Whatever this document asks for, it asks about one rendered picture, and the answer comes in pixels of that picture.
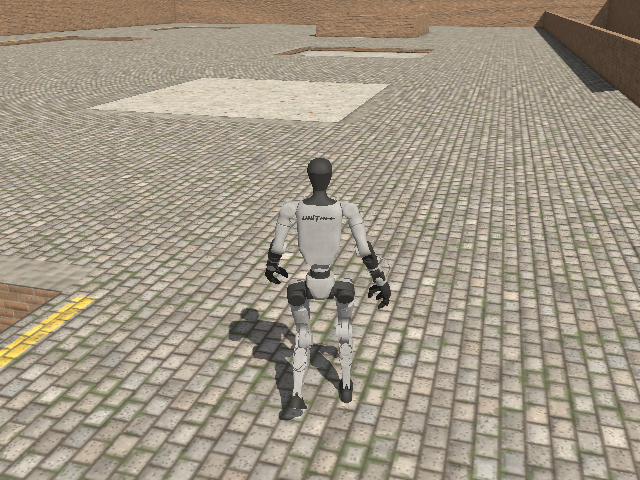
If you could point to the robot left hand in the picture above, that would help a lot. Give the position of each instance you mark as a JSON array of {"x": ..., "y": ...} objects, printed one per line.
[{"x": 271, "y": 278}]

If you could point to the robot right forearm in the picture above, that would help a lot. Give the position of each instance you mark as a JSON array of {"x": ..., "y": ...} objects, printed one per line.
[{"x": 374, "y": 267}]

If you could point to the robot left forearm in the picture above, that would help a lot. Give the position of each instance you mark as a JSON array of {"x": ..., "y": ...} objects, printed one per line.
[{"x": 273, "y": 259}]

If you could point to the robot right hand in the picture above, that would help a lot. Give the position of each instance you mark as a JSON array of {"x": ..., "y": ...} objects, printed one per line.
[{"x": 385, "y": 294}]

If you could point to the robot foot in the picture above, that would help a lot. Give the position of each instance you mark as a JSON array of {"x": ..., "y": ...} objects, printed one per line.
[
  {"x": 346, "y": 394},
  {"x": 297, "y": 402}
]

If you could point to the robot right foot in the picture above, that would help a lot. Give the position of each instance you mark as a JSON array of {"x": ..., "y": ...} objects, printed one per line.
[{"x": 346, "y": 394}]

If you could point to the right robot upper arm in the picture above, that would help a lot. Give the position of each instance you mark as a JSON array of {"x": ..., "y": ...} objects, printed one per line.
[{"x": 351, "y": 211}]

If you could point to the robot left foot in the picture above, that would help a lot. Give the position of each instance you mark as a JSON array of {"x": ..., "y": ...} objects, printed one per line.
[{"x": 297, "y": 402}]

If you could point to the left robot upper arm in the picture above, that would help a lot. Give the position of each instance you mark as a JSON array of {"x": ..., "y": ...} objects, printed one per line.
[{"x": 283, "y": 224}]

